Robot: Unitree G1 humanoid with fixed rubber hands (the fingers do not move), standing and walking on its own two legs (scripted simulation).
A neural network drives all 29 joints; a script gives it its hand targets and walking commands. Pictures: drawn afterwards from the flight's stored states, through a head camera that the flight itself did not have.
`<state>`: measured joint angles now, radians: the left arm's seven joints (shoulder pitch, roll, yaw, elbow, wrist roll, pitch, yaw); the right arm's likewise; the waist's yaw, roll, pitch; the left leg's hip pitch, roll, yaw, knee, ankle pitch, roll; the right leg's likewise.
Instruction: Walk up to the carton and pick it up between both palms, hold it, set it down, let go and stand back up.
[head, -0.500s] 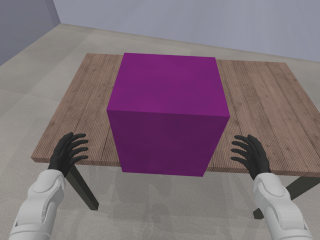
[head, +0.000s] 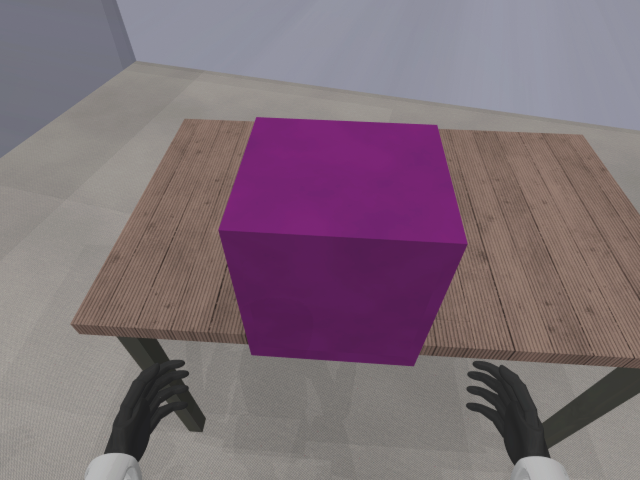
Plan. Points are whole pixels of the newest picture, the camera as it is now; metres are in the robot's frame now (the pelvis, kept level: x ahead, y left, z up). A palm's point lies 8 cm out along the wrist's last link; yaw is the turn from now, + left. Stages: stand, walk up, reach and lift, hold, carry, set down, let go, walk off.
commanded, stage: let go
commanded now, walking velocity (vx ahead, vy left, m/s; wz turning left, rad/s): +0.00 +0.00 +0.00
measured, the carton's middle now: (338, 247) +0.44 +0.00 +0.04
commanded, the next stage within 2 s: stand in 0.84 s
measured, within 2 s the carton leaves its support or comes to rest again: neither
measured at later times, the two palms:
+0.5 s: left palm out of the picture +0.14 +0.21 -0.10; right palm out of the picture +0.13 -0.23 -0.11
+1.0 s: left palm out of the picture +0.09 +0.22 -0.10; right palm out of the picture +0.12 -0.25 -0.13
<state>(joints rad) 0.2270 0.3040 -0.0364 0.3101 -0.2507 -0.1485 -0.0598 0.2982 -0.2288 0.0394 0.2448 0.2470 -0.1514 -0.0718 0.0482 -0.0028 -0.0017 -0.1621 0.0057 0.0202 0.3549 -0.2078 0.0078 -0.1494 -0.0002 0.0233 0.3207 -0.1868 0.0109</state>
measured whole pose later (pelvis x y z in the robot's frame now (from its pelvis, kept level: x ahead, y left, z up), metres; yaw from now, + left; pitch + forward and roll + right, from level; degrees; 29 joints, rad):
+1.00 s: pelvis +0.00 -0.02 -0.01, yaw +2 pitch +0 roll +0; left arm 0.37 0.22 -0.01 0.56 0.05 0.01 0.00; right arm 0.20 -0.22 0.01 0.89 -0.07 -0.06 0.02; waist 0.02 0.01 -0.06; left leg -0.25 0.02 -0.03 0.56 -0.32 -0.02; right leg -0.22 0.01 -0.02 0.53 -0.31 -0.01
